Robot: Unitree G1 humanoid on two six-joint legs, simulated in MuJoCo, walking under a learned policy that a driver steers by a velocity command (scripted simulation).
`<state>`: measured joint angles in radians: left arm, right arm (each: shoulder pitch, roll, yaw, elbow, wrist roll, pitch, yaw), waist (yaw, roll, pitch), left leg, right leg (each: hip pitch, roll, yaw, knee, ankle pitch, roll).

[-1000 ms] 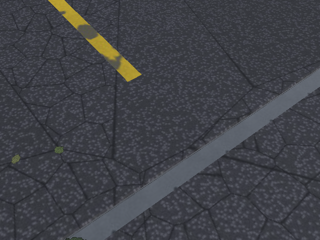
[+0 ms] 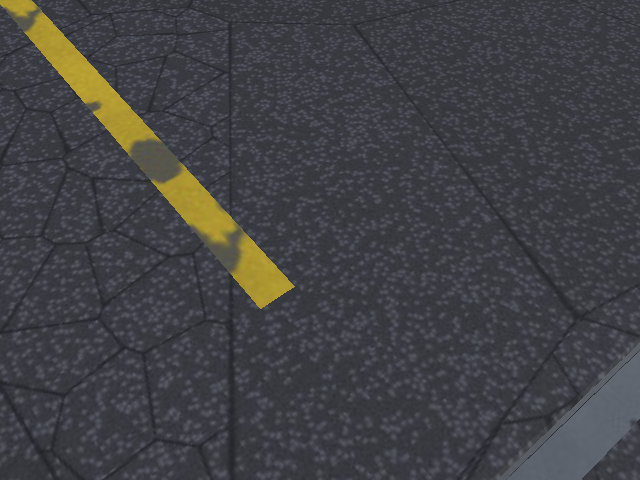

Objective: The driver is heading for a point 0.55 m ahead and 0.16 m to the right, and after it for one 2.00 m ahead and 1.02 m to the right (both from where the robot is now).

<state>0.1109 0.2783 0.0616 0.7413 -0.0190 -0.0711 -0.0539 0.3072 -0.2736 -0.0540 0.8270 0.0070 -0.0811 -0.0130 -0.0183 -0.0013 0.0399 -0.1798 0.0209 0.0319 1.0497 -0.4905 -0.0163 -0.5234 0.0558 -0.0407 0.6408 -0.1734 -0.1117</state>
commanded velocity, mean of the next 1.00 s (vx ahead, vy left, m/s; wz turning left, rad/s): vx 0.50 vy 0.00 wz -0.57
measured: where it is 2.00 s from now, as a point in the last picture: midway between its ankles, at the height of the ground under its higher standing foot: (520, 276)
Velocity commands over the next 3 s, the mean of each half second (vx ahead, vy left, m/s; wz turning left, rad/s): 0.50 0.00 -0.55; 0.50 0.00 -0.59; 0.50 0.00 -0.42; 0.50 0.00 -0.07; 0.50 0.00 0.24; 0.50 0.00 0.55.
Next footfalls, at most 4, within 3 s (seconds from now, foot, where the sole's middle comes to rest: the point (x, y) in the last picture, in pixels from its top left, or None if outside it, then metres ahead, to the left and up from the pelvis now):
0.42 left None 0.43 0.09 -0.75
0.94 right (461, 411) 0.57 -0.27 -0.75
1.42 left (450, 272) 0.92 -0.30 -0.75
1.94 right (602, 267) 0.92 -0.67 -0.75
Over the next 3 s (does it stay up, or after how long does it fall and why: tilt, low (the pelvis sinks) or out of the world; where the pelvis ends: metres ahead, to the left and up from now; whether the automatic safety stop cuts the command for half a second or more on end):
stays up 1.35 -0.87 0.01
